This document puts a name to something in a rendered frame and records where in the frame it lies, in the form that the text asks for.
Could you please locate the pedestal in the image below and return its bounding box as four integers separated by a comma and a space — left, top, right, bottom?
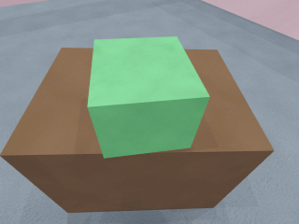
0, 48, 275, 213

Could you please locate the carton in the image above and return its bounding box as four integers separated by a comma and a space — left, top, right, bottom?
87, 36, 210, 159

